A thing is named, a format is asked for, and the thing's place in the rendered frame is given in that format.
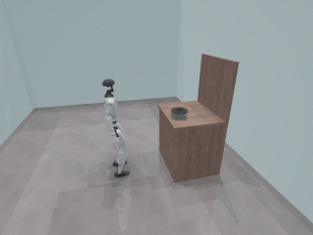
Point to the robot right upper arm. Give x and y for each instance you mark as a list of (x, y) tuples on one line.
[(110, 104)]

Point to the pot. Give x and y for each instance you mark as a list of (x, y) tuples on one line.
[(178, 116)]

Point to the robot left foot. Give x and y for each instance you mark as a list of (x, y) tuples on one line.
[(115, 163)]

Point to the robot right forearm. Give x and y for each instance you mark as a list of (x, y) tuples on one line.
[(110, 126)]

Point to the left robot shin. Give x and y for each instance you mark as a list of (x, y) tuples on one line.
[(117, 154)]

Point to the table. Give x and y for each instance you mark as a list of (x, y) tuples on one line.
[(193, 147)]

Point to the right robot hand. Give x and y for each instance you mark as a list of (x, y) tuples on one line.
[(115, 141)]

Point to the lid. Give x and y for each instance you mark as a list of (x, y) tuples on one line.
[(179, 112)]

